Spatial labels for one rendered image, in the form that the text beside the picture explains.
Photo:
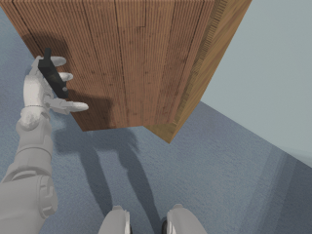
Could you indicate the robot left forearm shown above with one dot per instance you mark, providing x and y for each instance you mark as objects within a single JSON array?
[{"x": 35, "y": 150}]

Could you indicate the cupboard door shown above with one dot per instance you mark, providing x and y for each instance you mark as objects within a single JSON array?
[{"x": 130, "y": 59}]

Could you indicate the handle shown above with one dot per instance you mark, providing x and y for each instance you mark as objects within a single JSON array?
[{"x": 48, "y": 70}]

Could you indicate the robot left upper arm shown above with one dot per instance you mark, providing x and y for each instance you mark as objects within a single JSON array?
[{"x": 26, "y": 203}]

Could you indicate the left robot shin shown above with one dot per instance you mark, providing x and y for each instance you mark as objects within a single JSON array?
[{"x": 117, "y": 208}]

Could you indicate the robot right thigh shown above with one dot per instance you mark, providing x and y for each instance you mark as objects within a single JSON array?
[{"x": 182, "y": 221}]

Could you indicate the left robot hand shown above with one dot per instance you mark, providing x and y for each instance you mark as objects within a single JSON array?
[{"x": 36, "y": 88}]

